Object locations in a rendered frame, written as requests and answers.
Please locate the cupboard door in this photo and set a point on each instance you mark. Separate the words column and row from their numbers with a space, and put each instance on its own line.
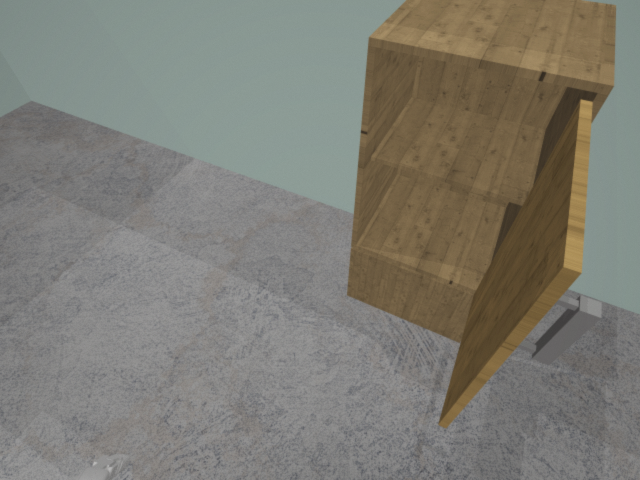
column 539, row 259

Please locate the left robot hand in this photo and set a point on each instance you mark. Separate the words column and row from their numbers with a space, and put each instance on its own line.
column 105, row 468

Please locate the handle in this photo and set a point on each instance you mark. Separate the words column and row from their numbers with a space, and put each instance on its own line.
column 580, row 316

